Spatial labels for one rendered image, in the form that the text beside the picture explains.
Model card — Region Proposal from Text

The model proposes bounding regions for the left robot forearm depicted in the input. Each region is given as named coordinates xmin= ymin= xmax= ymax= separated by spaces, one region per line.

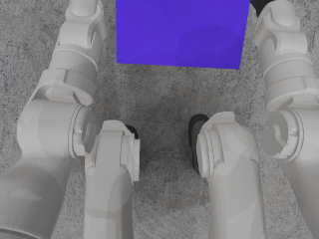
xmin=16 ymin=0 xmax=108 ymax=147

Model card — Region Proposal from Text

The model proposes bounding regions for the right robot shin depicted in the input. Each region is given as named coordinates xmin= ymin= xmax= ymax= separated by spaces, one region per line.
xmin=199 ymin=112 xmax=260 ymax=166

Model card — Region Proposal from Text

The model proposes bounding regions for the robot right thigh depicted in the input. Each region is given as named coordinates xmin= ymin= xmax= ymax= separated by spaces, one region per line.
xmin=196 ymin=121 xmax=267 ymax=239

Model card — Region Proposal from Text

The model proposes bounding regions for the robot left upper arm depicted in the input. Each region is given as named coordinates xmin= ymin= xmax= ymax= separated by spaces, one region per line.
xmin=0 ymin=99 xmax=97 ymax=239

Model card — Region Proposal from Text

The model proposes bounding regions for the right robot forearm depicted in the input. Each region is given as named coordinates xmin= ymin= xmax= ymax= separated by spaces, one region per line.
xmin=252 ymin=0 xmax=319 ymax=113

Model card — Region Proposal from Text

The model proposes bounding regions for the robot right hand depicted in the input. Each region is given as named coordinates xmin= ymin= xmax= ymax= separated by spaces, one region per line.
xmin=250 ymin=0 xmax=276 ymax=18

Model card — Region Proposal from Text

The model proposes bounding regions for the carton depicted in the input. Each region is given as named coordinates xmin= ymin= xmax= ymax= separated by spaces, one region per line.
xmin=116 ymin=0 xmax=250 ymax=70

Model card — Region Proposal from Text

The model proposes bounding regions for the robot right upper arm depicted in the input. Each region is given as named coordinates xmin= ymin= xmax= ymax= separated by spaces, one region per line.
xmin=260 ymin=107 xmax=319 ymax=239

